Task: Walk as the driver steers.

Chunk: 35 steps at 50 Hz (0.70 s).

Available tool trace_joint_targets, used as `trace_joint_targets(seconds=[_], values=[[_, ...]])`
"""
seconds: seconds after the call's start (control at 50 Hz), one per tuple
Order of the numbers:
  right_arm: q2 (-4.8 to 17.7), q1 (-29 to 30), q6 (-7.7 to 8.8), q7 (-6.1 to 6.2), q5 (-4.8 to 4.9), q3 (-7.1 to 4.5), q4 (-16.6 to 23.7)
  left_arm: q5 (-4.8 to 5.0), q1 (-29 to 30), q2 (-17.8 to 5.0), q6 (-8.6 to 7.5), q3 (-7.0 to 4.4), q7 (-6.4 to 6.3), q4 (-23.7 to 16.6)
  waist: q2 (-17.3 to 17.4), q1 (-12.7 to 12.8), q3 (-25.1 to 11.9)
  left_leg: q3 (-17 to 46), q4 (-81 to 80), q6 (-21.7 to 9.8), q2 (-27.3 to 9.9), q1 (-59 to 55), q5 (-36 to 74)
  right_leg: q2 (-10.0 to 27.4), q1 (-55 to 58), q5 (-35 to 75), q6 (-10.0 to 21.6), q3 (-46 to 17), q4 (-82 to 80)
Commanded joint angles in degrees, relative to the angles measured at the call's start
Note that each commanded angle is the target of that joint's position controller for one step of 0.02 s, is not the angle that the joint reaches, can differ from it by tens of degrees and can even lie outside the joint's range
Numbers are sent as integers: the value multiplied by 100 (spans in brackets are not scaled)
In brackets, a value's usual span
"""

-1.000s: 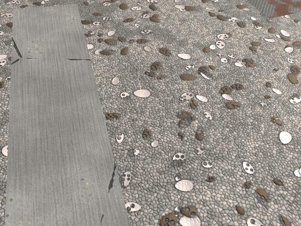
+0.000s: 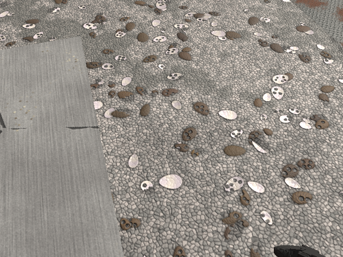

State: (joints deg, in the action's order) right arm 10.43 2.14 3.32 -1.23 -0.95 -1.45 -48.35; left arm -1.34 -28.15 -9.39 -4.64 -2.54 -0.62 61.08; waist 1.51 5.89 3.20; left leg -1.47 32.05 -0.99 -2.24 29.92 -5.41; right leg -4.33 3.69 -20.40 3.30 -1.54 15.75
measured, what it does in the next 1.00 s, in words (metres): walks ahead, turning right: left foot, then right foot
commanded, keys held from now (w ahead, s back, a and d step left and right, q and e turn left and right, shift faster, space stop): w+e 0.24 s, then e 0.76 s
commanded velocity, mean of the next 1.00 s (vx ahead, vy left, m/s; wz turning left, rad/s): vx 0.23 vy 0.00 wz -0.56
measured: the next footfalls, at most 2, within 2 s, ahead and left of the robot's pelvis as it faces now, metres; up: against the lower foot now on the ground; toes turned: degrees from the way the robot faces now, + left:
left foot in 0.04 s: +0.19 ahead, +0.11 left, +0.00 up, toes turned +0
right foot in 0.52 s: +0.36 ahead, -0.11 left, +0.00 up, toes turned -22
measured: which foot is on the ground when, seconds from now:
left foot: up 0.00-0.02, down 0.04-0.54, up 0.56-1.00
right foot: down 0.00-0.04, up 0.06-0.50, down 0.52-1.00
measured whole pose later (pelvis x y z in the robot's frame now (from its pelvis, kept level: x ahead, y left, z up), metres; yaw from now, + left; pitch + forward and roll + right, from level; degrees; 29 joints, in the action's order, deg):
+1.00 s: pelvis +0.28 -0.01 +0.00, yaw -34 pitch +2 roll +1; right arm 14.7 -8.4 -2.8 2.0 -1.0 -3.2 -43.9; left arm -1.2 -14.3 -15.4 2.0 -5.1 0.2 45.0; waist -0.1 2.9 2.0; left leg 4.4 48.4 1.6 0.4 25.5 -22.5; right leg -9.3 -20.1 -3.2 5.7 -8.8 22.8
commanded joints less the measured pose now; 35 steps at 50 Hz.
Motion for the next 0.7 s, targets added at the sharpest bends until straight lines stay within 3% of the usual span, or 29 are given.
trace_joint_targets(seconds=[0.02,0.04,0.06,0.08,0.1,0.12,0.16,0.22,0.26,0.3,0.36,0.42,0.48,0.5,0.52,0.54,0.56,0.58,0.62,0.64,0.66,0.7], values=[[866,-1372,217,122,-28,-292,-52,31,295,-1052,-38,-238,-4,-336,-391,-1034,-601,-59,-710,-266,241,-2024,-143,1142,-624,4283,545,-683,1691],[1281,-2332,285,207,-187,-412,-170,103,352,-811,-55,-184,27,-535,98,-1354,-1390,965,-797,-522,-820,-3479,-759,771,-1574,2922,434,-432,3216],[1839,-2523,249,208,-313,-529,-92,322,-206,-151,-26,-70,10,-745,1364,-1058,-2094,3362,-1247,-1047,-2427,-4886,-1090,-102,-3485,-818,226,124,4977],[1493,-2181,134,184,-187,-486,-27,188,-218,-731,40,-199,-19,-677,957,-920,-2012,4035,-1619,-1203,-2386,-4433,-1631,174,-3921,-903,307,-211,5679],[971,-1660,122,176,-142,-349,69,120,147,-811,81,-243,2,-694,376,-741,-1123,3121,-1698,-1058,-2143,-3635,-1778,478,-4060,-355,312,-247,5768],[688,-1436,157,158,-113,-276,67,86,472,-682,90,-228,54,-743,86,-712,-610,2258,-1867,-923,-1836,-2931,-1254,679,-3951,41,273,-229,5536],[526,-1488,224,204,-85,-225,-57,-40,617,-594,211,-258,154,-806,377,-532,-316,1257,-2062,-680,-1427,-2323,-388,873,-3685,296,176,-177,5227],[555,-1856,370,195,1,-235,-232,-59,858,-463,385,-245,252,-965,371,-435,-306,592,-2169,-689,-1372,-2302,586,913,-3842,600,100,-66,5165],[616,-1964,408,197,4,-248,-261,-72,1245,-475,439,-232,298,-1130,297,-431,-154,202,-2202,-727,-1386,-2337,1277,954,-4171,928,33,9,4992],[623,-2028,399,209,-9,-238,-296,-71,1591,-460,448,-194,322,-1303,291,-410,-25,-333,-2039,-728,-1275,-2285,2473,903,-4183,1244,-58,190,4373],[768,-1992,342,240,11,-254,-283,-43,2138,-338,419,-78,375,-1529,443,-497,5,-991,-1819,-625,-1065,-2107,3016,732,-3509,1877,-57,587,2947],[980,-2158,260,283,41,-317,-318,-86,2331,-469,426,-74,393,-1665,515,-588,-153,-1130,-1419,-567,-1209,-2528,3405,561,-3104,1816,62,822,2286],[1136,-2146,102,363,61,-391,-290,-149,1900,-720,381,-165,361,-1642,559,-440,-457,-1145,-309,-494,-1330,-2932,4041,289,-2586,1120,339,871,1877],[1172,-2124,27,363,68,-412,-262,-163,1485,-804,320,-218,324,-1531,390,-279,-707,-1191,547,-416,-1275,-2919,3779,132,-2134,1212,454,869,1486],[1216,-2212,-26,332,82,-431,-233,-218,1015,-1009,226,-295,243,-1409,-64,-29,-1044,-1291,1804,-158,-1063,-2501,2669,218,-1316,2276,616,582,842],[800,-2519,-65,297,10,-345,6,-198,934,-1627,163,-425,162,-1452,-1052,-315,-1477,-1292,3366,69,-598,-1056,-1572,1760,-51,5362,926,-1064,1364],[727,-2744,-181,275,91,-322,238,50,826,-2080,297,-570,128,-1601,-1554,-315,-2298,-448,4851,289,397,168,-3499,2785,773,6208,2176,-3077,1085],[868,-2445,-248,274,-21,-325,179,159,928,-1823,425,-529,88,-1718,-502,-247,-2054,152,4924,300,21,461,-3078,2601,380,5204,2072,-2607,786],[772,-1850,-242,286,-20,-303,259,137,1652,-1209,504,-350,21,-1784,-155,-488,-772,271,4190,292,-243,493,-2199,1933,-1033,3775,1587,-1847,325],[842,-1795,-298,295,-106,-323,327,159,1728,-1085,510,-318,-11,-1778,-322,-594,-598,314,3823,299,-304,316,-1978,1659,-1388,3566,1388,-1637,236],[839,-1945,-381,296,-158,-328,280,123,1792,-1016,503,-293,-10,-1796,-372,-674,-668,294,3701,298,-257,72,-1840,1501,-1579,3482,1269,-1494,188],[764,-2026,-495,283,-125,-310,292,68,1706,-1170,443,-329,35,-1810,-325,-721,-885,300,3507,304,-128,-111,-1721,1370,-1660,3487,1166,-1470,187]])
Keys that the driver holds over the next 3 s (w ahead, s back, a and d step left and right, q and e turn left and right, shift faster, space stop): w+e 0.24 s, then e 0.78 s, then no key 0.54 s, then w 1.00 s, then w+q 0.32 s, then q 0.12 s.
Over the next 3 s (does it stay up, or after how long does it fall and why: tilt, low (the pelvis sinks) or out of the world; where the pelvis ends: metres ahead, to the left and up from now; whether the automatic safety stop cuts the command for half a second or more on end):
stays up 0.79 -0.36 -0.01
